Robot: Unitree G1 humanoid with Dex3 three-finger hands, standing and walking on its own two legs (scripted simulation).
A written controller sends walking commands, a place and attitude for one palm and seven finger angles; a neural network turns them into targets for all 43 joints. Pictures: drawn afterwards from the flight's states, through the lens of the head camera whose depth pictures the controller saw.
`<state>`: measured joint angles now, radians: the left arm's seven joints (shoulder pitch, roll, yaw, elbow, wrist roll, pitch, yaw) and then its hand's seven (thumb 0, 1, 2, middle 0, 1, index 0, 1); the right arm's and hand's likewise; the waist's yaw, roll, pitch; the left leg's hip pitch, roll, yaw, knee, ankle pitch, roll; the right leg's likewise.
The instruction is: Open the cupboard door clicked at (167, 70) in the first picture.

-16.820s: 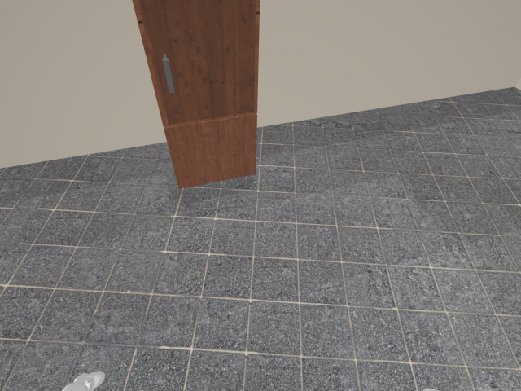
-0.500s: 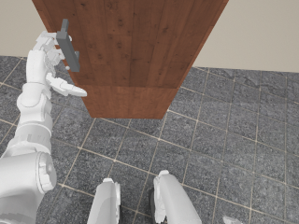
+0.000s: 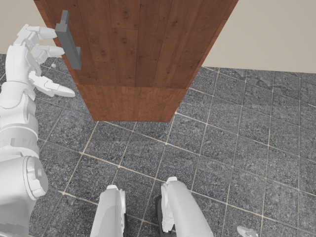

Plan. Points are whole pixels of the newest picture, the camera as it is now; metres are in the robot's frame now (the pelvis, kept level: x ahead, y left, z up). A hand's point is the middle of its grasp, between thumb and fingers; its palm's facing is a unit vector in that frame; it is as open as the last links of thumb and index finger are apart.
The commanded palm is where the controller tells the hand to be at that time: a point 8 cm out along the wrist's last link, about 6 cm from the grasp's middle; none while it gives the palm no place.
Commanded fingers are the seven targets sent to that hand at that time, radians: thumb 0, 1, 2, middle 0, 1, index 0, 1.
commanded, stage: move the hooked fingers beside the handle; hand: left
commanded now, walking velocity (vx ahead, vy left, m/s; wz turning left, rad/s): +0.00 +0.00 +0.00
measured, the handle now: (71, 42) +0.56 +0.17 +0.05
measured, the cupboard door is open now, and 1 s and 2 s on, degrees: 0 0 0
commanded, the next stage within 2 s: slide the fingers in behind the handle in 1.34 s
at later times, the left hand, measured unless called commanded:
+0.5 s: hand (41, 66) +0.50 +0.23 +0.03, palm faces -0.03 -1.00 -0.03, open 14.0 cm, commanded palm +0.49 +0.27 +0.04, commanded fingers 0.00 -0.50 0.30 -0.30 -1.20 -0.30 -1.20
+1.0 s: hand (39, 65) +0.50 +0.24 +0.04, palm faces -0.03 -1.00 -0.03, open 14.0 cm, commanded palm +0.49 +0.27 +0.04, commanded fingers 0.00 -0.50 0.30 -0.30 -1.20 -0.30 -1.20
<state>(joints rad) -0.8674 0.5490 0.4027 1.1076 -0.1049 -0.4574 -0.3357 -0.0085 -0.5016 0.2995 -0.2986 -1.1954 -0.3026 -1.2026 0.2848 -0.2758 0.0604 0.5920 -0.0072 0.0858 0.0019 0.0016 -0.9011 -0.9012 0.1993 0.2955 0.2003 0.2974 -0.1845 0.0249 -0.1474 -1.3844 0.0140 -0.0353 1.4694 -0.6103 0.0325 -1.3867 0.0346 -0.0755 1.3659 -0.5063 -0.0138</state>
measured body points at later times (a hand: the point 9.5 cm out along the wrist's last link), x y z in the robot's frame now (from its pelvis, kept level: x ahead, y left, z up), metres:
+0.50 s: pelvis +0.00 +0.01 +0.00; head +0.17 +0.05 +0.41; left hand +0.50 +0.29 +0.04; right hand +0.05 -0.27 -0.10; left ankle +0.03 +0.10 -0.58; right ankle +0.06 -0.12 -0.58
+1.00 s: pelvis +0.00 +0.00 +0.00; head +0.18 +0.05 +0.41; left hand +0.50 +0.29 +0.04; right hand +0.06 -0.27 -0.10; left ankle +0.03 +0.10 -0.58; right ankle +0.06 -0.12 -0.58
